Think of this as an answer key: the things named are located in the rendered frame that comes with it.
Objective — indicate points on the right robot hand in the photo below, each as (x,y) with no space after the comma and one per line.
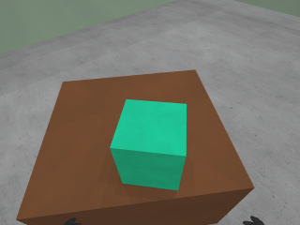
(255,220)

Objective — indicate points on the carton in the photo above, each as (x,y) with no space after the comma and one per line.
(149,145)

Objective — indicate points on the pedestal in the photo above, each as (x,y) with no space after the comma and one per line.
(75,175)

